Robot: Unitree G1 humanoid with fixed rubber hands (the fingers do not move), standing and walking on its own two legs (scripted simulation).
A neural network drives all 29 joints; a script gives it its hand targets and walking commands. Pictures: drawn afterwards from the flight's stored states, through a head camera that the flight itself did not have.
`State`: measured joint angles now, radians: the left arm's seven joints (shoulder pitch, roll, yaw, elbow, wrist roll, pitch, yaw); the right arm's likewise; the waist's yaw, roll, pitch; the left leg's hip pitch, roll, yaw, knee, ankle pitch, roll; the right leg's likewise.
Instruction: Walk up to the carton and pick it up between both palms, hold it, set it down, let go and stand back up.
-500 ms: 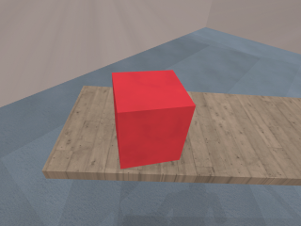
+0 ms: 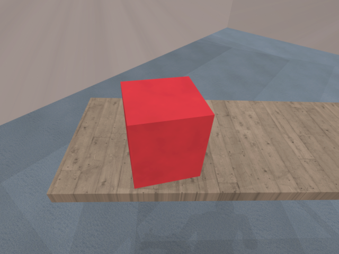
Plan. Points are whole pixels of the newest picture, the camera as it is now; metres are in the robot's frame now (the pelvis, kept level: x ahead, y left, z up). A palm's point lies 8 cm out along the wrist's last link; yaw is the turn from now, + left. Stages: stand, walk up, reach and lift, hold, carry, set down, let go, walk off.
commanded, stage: stand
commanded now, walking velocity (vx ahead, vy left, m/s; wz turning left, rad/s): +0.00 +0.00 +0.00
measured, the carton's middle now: (162, 131) +0.48 +0.03 +0.05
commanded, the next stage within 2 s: none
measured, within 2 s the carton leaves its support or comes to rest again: neither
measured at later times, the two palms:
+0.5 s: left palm out of the picture +0.07 +0.31 -0.11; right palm out of the picture +0.08 -0.28 -0.10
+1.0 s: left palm out of the picture +0.08 +0.31 -0.11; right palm out of the picture +0.07 -0.28 -0.10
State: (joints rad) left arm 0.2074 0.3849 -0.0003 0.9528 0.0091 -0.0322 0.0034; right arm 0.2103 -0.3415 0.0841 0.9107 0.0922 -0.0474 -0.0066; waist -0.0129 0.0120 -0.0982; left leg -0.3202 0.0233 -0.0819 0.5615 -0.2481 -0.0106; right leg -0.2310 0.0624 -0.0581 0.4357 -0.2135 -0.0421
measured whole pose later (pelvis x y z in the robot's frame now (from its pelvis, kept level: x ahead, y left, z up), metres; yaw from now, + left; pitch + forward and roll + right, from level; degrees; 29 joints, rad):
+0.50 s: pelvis -0.01 +0.00 +0.00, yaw +0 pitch +0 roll -3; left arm 0.22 0.38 0.00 0.97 0.01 -0.03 0.00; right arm 0.21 -0.35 0.08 0.93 0.09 -0.05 -0.01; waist 0.00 0.02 -0.06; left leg -0.32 0.02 -0.08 0.56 -0.24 -0.01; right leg -0.23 0.06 -0.06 0.44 -0.20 -0.04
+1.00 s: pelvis -0.01 +0.00 +0.00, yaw +0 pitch -1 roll -3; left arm 0.19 0.38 0.00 0.98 0.00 -0.03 0.00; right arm 0.21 -0.35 0.08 0.94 0.09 -0.05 -0.01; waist -0.01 0.03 -0.05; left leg -0.32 0.02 -0.08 0.56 -0.23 -0.01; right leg -0.23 0.06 -0.06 0.43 -0.20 -0.04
